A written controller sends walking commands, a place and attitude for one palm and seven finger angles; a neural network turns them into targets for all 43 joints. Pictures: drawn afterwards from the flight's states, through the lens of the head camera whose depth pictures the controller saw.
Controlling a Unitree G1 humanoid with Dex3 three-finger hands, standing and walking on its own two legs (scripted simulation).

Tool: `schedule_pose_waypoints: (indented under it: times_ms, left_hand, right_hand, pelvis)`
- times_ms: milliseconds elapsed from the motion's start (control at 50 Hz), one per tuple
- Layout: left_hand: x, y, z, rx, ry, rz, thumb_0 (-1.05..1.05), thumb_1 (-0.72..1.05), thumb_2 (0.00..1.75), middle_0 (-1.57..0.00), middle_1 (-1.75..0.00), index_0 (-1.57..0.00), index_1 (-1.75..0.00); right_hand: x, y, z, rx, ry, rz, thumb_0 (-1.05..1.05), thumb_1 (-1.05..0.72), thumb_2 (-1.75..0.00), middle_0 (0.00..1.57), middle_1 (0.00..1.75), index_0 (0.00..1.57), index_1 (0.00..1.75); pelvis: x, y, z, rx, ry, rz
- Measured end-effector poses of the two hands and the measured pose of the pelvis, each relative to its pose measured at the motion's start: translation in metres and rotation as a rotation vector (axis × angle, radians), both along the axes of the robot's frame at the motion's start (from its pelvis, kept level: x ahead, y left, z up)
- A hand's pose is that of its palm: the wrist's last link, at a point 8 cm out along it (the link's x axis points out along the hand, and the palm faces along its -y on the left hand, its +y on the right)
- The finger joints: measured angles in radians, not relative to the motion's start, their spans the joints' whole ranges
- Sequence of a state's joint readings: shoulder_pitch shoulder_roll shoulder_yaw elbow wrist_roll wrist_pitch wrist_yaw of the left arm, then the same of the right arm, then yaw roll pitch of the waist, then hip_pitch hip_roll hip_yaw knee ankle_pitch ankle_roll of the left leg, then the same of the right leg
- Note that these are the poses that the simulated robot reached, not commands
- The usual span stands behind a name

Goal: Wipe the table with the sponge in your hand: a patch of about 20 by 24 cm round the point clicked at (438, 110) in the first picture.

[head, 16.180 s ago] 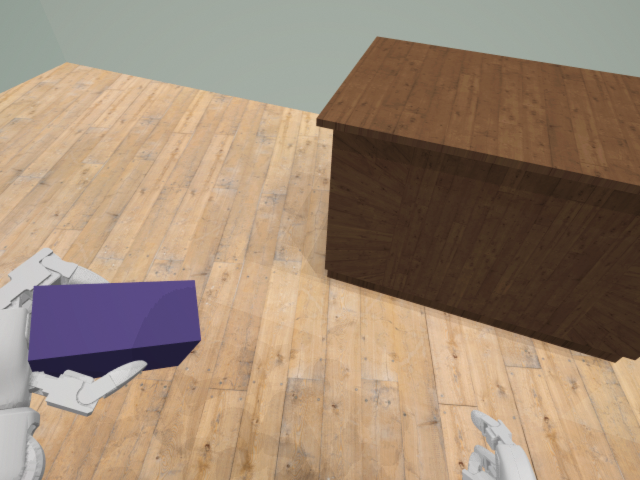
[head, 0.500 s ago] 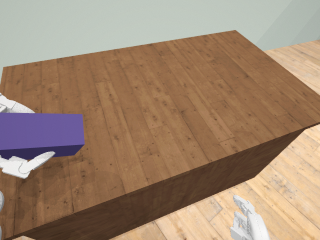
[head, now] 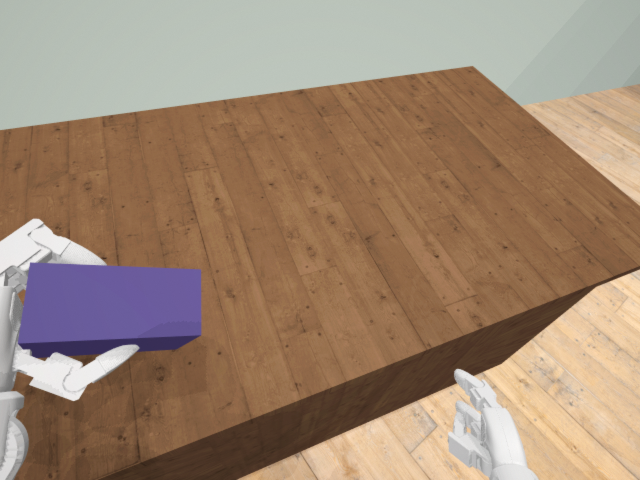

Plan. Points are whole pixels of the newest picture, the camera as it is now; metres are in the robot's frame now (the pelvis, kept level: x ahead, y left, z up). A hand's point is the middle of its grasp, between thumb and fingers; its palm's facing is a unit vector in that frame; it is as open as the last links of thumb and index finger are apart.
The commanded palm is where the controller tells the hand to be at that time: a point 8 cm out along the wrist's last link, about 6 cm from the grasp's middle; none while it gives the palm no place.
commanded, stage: come to a stop and stand still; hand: left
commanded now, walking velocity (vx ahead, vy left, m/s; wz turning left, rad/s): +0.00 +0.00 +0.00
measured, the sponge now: (142, 313) +0.24 +0.20 +0.13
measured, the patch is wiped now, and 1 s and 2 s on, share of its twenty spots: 0.00 0.00 0.00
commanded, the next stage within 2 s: look again from close up in 0.12 s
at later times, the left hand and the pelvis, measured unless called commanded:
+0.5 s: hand (54, 332) +0.20 +0.25 +0.15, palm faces +0.37 -0.85 -0.38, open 10.2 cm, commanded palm +0.14 +0.29 +0.18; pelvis -0.01 +0.00 +0.00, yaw +1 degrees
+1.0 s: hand (62, 362) +0.18 +0.24 +0.15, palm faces +0.36 -0.70 -0.61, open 10.2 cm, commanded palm +0.15 +0.28 +0.19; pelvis -0.03 -0.04 -0.02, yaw +3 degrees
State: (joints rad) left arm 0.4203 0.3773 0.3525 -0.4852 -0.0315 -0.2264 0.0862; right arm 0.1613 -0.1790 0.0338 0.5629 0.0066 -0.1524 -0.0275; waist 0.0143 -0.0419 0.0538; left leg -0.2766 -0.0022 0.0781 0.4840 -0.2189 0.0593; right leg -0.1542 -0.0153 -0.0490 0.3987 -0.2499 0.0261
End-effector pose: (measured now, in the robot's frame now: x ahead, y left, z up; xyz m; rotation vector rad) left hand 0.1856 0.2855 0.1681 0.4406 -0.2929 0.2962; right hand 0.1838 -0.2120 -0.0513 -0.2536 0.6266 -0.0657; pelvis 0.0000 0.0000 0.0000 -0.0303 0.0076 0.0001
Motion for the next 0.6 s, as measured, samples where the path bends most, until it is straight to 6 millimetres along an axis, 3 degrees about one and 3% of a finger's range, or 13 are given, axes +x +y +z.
schedule_pose_waypoints:
  times_ms: [180, 600]
  left_hand:
    - [-0.011, 0.01, -0.005, -0.021, 0.028, 0.05, -0.01, -0.5, 1.02, -0.76, -1.34, -0.74, -1.33]
    - [-0.024, 0.005, 0.001, 0.004, 0.028, 0.04, -0.01, -0.5, 1.02, -0.75, -1.34, -0.74, -1.33]
  right_hand:
    - [-0.007, -0.003, -0.001, -0.024, 0.025, -0.005, 0.01, -0.91, -0.9, 0.2, 0.3, 0.21, 0.3]
    - [-0.043, -0.006, -0.014, -0.003, 0.077, -0.04, 0.02, -0.91, -0.9, 0.2, 0.3, 0.21, 0.3]
  pelvis:
    - [-0.003, 0.001, 0.001, -0.004, -0.004, 0.007]
    - [-0.015, 0.003, 0.002, -0.002, -0.015, 0.013]
